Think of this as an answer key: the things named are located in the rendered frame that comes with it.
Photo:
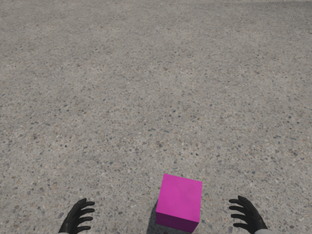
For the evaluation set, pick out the carton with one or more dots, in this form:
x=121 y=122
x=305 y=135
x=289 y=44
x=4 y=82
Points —
x=179 y=203

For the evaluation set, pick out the left robot hand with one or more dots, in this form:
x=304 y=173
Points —
x=73 y=218

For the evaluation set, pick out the right robot hand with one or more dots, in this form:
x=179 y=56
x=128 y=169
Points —
x=251 y=216

